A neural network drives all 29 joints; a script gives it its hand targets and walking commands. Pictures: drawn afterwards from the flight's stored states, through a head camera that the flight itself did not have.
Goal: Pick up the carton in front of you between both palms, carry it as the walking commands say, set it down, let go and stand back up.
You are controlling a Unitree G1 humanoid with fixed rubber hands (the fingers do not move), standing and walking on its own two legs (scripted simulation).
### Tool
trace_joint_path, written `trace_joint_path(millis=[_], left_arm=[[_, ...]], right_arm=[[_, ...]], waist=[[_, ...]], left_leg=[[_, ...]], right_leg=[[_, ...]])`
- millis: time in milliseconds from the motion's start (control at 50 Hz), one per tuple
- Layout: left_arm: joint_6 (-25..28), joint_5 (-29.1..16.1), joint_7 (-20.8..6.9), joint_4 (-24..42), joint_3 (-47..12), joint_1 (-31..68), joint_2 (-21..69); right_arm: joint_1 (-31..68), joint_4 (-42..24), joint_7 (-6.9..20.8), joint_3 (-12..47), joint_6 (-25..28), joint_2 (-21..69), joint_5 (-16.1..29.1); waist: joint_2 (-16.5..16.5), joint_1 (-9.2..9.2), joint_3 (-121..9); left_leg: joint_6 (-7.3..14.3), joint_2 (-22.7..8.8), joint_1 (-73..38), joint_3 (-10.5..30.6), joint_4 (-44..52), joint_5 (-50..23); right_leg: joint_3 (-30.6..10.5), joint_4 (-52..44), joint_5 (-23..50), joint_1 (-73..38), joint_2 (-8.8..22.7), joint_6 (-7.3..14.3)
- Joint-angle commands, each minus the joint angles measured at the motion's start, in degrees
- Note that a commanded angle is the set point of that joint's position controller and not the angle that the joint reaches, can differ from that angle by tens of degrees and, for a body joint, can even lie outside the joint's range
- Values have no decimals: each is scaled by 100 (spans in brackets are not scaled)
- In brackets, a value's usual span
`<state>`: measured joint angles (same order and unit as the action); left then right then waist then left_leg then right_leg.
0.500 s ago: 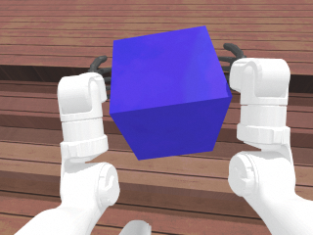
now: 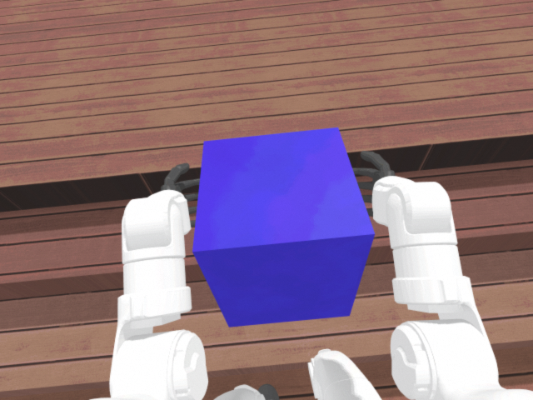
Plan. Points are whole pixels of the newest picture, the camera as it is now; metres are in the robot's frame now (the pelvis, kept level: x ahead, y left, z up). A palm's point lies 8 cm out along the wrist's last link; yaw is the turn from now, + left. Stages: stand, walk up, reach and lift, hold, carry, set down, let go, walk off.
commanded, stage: carry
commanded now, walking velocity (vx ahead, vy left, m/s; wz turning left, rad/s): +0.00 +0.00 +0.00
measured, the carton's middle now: (280, 233) +0.36 -0.04 +0.00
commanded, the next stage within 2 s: none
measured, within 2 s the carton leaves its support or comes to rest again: neither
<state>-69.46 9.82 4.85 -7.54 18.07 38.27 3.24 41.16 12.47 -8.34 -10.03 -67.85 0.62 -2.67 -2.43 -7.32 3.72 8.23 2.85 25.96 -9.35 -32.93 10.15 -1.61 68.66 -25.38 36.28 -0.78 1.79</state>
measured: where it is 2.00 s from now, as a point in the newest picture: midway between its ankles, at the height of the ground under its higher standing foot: outside the picture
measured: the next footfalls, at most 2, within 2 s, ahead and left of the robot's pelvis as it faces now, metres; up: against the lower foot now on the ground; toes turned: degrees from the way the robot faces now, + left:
right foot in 0.10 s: +0.12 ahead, -0.12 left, +0.00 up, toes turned -1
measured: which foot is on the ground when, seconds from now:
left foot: down 0.00-1.00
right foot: up 0.00-0.08, down 0.10-1.00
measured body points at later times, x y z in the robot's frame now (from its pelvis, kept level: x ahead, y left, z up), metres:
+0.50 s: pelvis +0.05 -0.05 +0.01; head +0.00 -0.06 +0.46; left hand +0.39 +0.12 +0.14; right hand +0.40 -0.19 +0.14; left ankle +0.08 +0.04 -0.72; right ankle +0.08 -0.12 -0.72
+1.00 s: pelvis +0.05 -0.06 +0.01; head +0.03 -0.06 +0.46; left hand +0.40 +0.12 +0.14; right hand +0.42 -0.19 +0.14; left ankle +0.08 +0.04 -0.72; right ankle +0.08 -0.12 -0.72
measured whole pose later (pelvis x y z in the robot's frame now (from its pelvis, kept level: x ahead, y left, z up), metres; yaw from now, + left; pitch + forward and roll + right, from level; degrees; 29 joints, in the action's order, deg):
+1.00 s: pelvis +0.05 -0.06 +0.01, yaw +3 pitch +1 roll +0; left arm -71.2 4.5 6.7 -14.2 10.8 38.5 -0.5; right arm 39.1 13.4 -6.9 -11.4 -71.2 0.4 -4.7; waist -0.4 0.3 -5.4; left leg 2.3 0.0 19.0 -3.9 -30.5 12.8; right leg 6.1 29.3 -13.3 17.5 -2.6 5.0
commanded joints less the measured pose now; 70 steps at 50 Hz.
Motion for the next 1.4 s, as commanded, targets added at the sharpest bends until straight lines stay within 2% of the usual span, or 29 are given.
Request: trace_joint_path(millis=[0,20,40,60,80,100,120,140,160,180,220,320,440,560,840,1380], left_arm=[[265,-2327,-1148,229,-3655,3670,5995],[276,-2409,-1146,238,-3783,3667,6081],[280,-2512,-1150,273,-3877,3667,6140],[264,-2629,-1155,408,-3988,3832,6150],[218,-2743,-1174,445,-4083,3958,6143],[163,-2863,-1213,404,-4095,4014,6082],[165,-2849,-1241,339,-4086,4030,6000],[149,-2943,-1269,373,-4111,4202,6040],[126,-3005,-1292,327,-4115,4306,6011],[98,-3084,-1307,259,-4114,4358,6028],[78,-3109,-1324,19,-3966,4353,5979],[128,-2937,-1339,-641,-3439,4137,5957],[166,-3037,-1240,-351,-3347,4498,6094],[67,-3061,-1136,5,-3424,4453,6094],[27,-3117,-1186,199,-3713,4419,6137],[63,-3135,-1199,200,-3758,4362,6145]], right_arm=[[3990,-653,1844,3442,139,7390,2738],[3800,-611,1824,3353,138,7244,2627],[3688,-583,1804,3325,123,7136,2545],[3579,-574,1775,3312,107,7001,2459],[3381,-506,1730,3274,86,6847,2357],[3173,-376,1680,3192,66,6662,2216],[3094,-316,1655,3113,4,6583,2100],[3291,-379,1635,3041,-25,6413,2045],[3431,-347,1623,2985,-58,6323,2041],[3423,-276,1608,2919,-84,6228,2020],[3363,-61,1576,2734,-128,6095,1953],[3349,375,1566,2421,-107,6108,1862],[4042,-75,1522,2618,-64,6447,2269],[4103,-424,1471,2787,-132,6569,2447],[3857,-494,1497,2897,-172,6508,2318],[3818,-531,1503,2946,-149,6458,2296]], waist=[[-694,372,-3594],[-728,456,-3764],[-543,595,-3925],[-439,619,-3821],[-432,623,-3764],[-3,603,-3647],[403,621,-3414],[422,622,-3145],[377,616,-2914],[174,621,-2733],[84,647,-2591],[287,680,-2518],[310,737,-2665],[301,742,-2980],[256,749,-3026],[222,758,-2933]], left_leg=[[475,-1327,-2423,1459,732,-3512],[480,-1466,-2444,1338,590,-3558],[470,-1462,-2280,1144,383,-3280],[384,-1316,-2089,1037,275,-2725],[235,-1258,-1767,1061,203,-1981],[-10,-1157,-1244,1069,-33,-453],[-164,-936,-1016,1045,451,676],[-229,-891,-1210,1031,483,776],[-242,-890,-1415,1045,523,588],[-249,-923,-1487,1089,518,467],[-192,-1025,-1432,1165,584,135],[-134,-1039,-1138,1230,630,-105],[-116,-1022,-1042,1280,656,-23],[-145,-1007,-1139,1261,596,-144],[-166,-1014,-1244,1240,545,-342],[-119,-1048,-1252,1311,657,-399]], right_leg=[[739,-2693,-188,-1286,-438,13],[666,-3079,537,-1660,-332,73],[539,-3851,1505,-2209,-155,201],[514,-4421,2046,-2549,-77,238],[223,-4542,2258,-2952,242,269],[-468,-4539,3000,-3312,871,321],[-773,-4338,2851,-2920,1307,725],[-884,-4565,1932,-2441,1244,745],[-830,-4673,1280,-2065,1114,664],[-711,-4698,1053,-1900,1017,593],[-465,-4562,1372,-1909,888,517],[-314,-4415,2075,-2235,880,434],[-269,-4424,1932,-2487,883,472],[-257,-4377,2192,-2772,875,519],[-249,-4330,2497,-2829,876,490],[-165,-4324,2151,-2738,854,509]])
